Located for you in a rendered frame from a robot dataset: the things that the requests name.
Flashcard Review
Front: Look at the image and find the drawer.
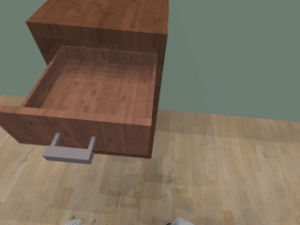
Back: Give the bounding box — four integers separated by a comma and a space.
0, 45, 158, 156

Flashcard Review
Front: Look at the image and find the handle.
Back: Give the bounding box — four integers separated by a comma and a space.
42, 133, 97, 165

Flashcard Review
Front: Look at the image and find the cabinet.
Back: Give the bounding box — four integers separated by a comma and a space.
26, 0, 169, 159

